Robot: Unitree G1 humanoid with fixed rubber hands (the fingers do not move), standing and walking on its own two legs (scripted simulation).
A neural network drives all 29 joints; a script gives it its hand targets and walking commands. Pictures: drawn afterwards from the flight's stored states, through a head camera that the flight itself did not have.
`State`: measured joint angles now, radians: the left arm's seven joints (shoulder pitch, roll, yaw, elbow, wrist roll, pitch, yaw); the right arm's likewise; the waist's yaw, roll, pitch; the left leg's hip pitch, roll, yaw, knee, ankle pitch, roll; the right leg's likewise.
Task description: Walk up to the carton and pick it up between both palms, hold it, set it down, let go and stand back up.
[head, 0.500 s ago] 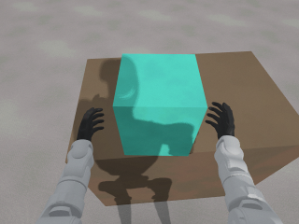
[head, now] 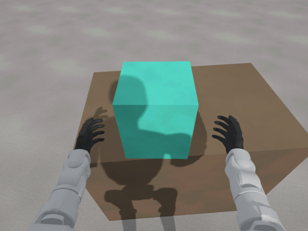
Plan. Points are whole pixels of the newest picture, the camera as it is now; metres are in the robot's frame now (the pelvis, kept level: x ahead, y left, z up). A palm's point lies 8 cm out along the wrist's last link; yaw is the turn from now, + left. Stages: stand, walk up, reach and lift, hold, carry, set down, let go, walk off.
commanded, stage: set down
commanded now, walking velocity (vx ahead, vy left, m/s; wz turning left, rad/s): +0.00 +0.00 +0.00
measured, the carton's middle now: (156, 111) +0.48 +0.03 +0.04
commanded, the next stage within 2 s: none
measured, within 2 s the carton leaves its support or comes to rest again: neither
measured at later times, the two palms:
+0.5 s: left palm (73, 174) +0.26 +0.24 +0.03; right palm (244, 171) +0.28 -0.20 +0.04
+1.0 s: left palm (70, 199) +0.21 +0.23 +0.01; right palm (252, 195) +0.22 -0.21 +0.03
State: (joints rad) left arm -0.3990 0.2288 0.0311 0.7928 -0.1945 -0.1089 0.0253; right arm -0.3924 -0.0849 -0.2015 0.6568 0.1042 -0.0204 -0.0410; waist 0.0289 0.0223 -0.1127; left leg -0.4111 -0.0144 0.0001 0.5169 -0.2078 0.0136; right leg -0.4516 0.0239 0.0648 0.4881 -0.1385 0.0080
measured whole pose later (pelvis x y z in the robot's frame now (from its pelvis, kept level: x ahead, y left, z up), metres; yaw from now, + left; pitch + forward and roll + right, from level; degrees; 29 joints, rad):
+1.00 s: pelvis +0.00 +0.00 +0.00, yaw +0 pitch -2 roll +0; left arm 0.21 0.22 -0.03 0.23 -0.21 0.07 0.10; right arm 0.21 -0.09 -0.12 0.11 0.13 0.09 -0.02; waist 0.03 0.02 -0.07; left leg -0.25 -0.01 0.00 0.52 -0.24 0.01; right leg -0.29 0.02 0.06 0.49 -0.17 0.01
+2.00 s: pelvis +0.03 +0.00 +0.00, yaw +0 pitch +0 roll +0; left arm 0.20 0.21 -0.05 0.34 -0.21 0.11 0.09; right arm 0.21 -0.08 -0.12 0.46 0.10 -0.06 0.01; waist 0.03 0.02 0.04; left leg -0.24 -0.01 0.00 0.52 -0.27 0.01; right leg -0.28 0.03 0.06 0.49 -0.20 0.00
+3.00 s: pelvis +0.03 +0.00 +0.00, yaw +0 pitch +0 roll +0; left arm 0.21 0.20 -0.05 0.46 -0.16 0.15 0.05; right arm 0.19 -0.09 -0.12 0.75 0.01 -0.18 0.03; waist 0.03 0.02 0.04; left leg -0.23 -0.01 0.00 0.52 -0.28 0.01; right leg -0.28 0.03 0.06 0.49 -0.21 0.00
